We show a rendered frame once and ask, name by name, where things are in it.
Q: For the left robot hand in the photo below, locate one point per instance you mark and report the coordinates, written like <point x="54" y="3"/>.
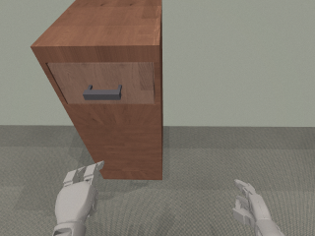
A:
<point x="78" y="200"/>

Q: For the right robot forearm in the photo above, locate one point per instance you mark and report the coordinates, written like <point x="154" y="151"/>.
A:
<point x="266" y="227"/>

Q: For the right robot hand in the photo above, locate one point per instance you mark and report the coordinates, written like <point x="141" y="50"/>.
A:
<point x="251" y="210"/>

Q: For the handle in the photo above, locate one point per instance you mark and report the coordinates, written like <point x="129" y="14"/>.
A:
<point x="102" y="94"/>

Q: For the cabinet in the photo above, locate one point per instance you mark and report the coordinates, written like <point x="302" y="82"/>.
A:
<point x="128" y="137"/>

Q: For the left robot forearm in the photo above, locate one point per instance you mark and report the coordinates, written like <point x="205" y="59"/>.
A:
<point x="70" y="228"/>

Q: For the drawer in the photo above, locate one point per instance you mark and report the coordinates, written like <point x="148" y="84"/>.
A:
<point x="136" y="78"/>

